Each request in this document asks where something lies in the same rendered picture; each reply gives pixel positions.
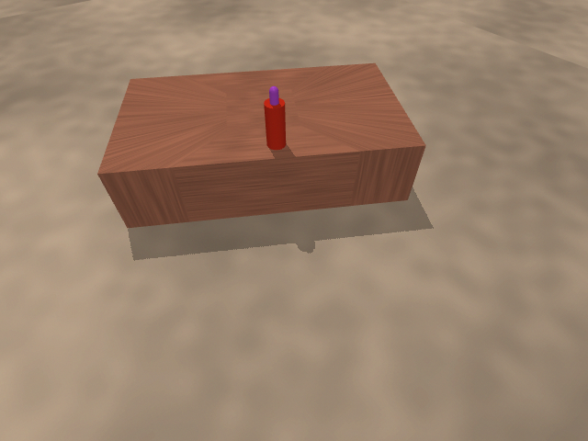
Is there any bottle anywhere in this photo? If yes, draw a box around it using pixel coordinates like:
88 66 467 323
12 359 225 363
264 86 286 150

